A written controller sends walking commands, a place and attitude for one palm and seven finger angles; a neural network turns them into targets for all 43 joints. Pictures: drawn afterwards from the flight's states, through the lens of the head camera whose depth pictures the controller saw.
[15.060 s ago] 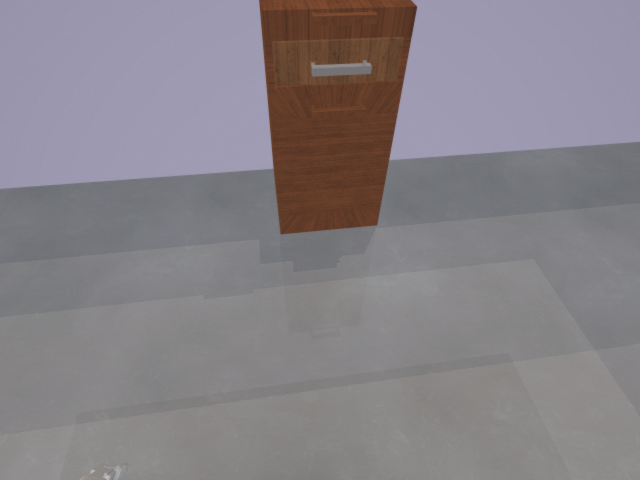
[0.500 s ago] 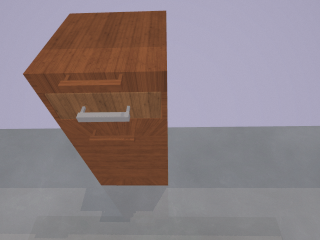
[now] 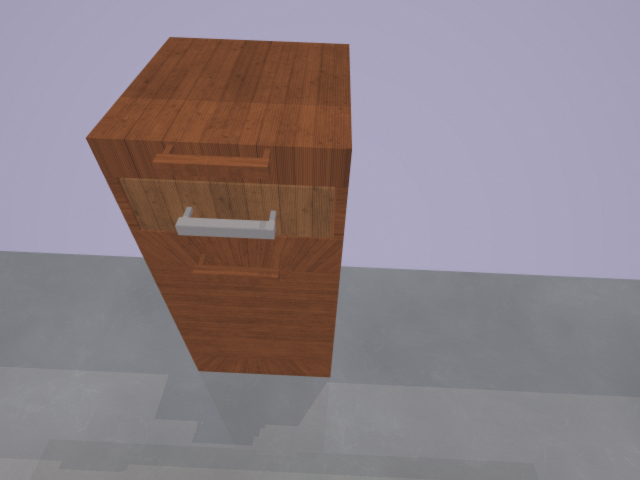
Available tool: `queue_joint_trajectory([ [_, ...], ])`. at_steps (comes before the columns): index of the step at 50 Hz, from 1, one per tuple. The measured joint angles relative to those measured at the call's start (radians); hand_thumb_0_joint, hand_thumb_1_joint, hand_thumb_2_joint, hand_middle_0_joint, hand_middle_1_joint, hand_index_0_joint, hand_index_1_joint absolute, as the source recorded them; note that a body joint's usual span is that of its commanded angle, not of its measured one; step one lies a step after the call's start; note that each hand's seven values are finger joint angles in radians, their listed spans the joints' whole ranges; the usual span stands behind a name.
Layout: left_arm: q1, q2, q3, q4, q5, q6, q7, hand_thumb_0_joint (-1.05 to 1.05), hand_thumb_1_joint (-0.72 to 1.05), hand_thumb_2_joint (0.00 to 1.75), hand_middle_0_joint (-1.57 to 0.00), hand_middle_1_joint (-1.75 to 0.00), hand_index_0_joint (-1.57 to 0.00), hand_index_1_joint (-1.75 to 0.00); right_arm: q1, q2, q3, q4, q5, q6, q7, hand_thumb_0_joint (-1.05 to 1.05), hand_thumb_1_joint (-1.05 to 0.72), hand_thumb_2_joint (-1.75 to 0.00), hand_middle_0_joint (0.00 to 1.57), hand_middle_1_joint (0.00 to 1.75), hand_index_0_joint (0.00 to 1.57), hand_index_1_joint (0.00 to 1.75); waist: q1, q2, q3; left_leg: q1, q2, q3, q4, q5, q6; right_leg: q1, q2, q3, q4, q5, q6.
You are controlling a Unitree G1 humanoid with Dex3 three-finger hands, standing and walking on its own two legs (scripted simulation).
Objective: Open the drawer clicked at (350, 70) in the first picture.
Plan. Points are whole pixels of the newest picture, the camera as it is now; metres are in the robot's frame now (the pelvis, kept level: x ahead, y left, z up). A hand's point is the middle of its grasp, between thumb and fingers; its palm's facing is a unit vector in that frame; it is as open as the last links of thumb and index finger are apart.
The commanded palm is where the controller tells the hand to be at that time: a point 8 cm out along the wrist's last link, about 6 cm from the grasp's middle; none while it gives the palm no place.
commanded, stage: come to a stop and stand still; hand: left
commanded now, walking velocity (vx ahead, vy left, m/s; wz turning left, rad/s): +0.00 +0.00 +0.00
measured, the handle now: (228, 220) +0.56 +0.20 -0.03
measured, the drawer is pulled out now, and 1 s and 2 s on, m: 0.00 0.00 0.00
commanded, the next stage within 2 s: look again from close up in 0.68 s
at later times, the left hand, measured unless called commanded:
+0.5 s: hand out of the picture +0.04 +0.15 -0.18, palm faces +0.01 -0.98 -0.21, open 7.3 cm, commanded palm none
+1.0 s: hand out of the picture +0.03 +0.15 -0.18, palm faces +0.01 -0.98 -0.19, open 7.4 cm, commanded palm none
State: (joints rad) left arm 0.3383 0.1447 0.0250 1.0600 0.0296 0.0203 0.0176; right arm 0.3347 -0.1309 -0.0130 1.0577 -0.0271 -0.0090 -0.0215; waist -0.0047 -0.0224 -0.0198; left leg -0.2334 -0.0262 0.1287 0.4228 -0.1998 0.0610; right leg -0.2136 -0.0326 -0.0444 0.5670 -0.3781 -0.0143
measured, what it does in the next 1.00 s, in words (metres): steps on the spot: right foot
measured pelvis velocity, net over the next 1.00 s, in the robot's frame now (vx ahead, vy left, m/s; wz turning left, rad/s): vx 0.04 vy -0.01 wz -0.02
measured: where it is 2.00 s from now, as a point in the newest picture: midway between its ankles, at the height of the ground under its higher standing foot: outside the picture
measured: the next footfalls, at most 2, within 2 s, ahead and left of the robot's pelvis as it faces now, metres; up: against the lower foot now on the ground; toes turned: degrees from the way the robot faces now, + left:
right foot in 0.02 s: +0.01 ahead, -0.11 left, +0.00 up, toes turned -1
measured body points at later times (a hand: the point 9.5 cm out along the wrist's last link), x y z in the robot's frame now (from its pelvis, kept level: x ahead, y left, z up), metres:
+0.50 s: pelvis +0.04 -0.02 -0.01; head +0.04 -0.03 +0.44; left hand +0.04 +0.20 -0.16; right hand +0.04 -0.24 -0.17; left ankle +0.02 +0.09 -0.74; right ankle -0.03 -0.11 -0.74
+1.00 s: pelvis +0.04 -0.01 +0.00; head +0.04 -0.01 +0.45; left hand +0.03 +0.21 -0.16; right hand +0.06 -0.24 -0.16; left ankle +0.02 +0.09 -0.74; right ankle -0.03 -0.11 -0.74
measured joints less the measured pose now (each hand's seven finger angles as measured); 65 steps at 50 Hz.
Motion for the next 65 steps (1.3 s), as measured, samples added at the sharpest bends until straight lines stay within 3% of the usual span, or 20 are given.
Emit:
queue_joint_trajectory([
  [3,0.007,-0.025,-0.014,0.030,-0.005,-0.015,0.007,0.00,0.92,0.89,-0.20,-0.30,-0.20,-0.30,-0.001,-0.004,0.004,0.025,0.013,0.007,0.002,0.01,-0.92,-0.90,0.20,0.30,0.20,0.30,0.001,0.023,0.026,-0.015,0.018,-0.003,0.050,-0.025,-0.014,0.041,0.018,0.001,-0.080,0.078,-0.005],
  [5,0.024,-0.042,-0.036,0.035,-0.003,-0.024,0.019,0.00,0.91,0.89,-0.20,-0.30,-0.20,-0.30,0.004,-0.013,0.009,0.022,0.012,0.018,0.012,0.01,-0.92,-0.90,0.20,0.30,0.20,0.30,-0.004,0.048,0.029,-0.037,0.035,-0.020,0.085,-0.045,-0.031,0.037,0.036,-0.011,-0.078,0.068,-0.008],
  [8,0.038,-0.053,-0.049,0.033,-0.007,-0.028,0.021,0.00,0.91,0.89,-0.20,-0.30,-0.20,-0.30,0.010,-0.020,0.008,0.003,0.005,0.022,0.023,0.01,-0.92,-0.90,0.20,0.30,0.20,0.30,-0.020,0.067,0.034,-0.075,0.045,-0.032,0.142,-0.071,-0.024,0.009,0.045,-0.021,-0.037,0.037,-0.015],
  [11,0.037,-0.052,-0.052,0.035,-0.012,-0.039,0.021,0.00,0.91,0.89,-0.21,-0.30,-0.20,-0.30,0.016,-0.022,0.014,0.002,0.007,0.014,0.023,0.01,-0.91,-0.90,0.20,0.30,0.20,0.30,-0.020,0.070,0.035,-0.076,0.044,-0.031,0.154,-0.087,-0.026,0.004,0.043,-0.019,-0.016,0.017,-0.017],
  [30,-0.034,0.019,-0.041,0.017,-0.019,-0.048,0.035,0.01,0.92,0.89,-0.20,-0.30,-0.20,-0.30,-0.081,-0.029,0.030,0.058,0.016,-0.005,-0.006,0.01,-0.92,-0.90,0.20,0.30,0.20,0.30,0.000,0.002,0.018,0.033,0.053,-0.016,0.090,-0.109,-0.052,0.108,0.057,-0.001,-0.086,0.004,-0.028],
  [65,-0.009,0.004,-0.048,0.053,-0.017,-0.029,0.025,0.00,0.91,0.89,-0.20,-0.30,-0.20,-0.30,-0.063,-0.013,0.037,0.100,0.018,-0.001,-0.004,0.01,-0.92,-0.90,0.20,0.30,0.20,0.30,0.010,0.002,0.036,0.068,0.027,-0.002,0.010,-0.058,-0.028,0.128,0.034,0.011,-0.139,0.046,-0.007],
])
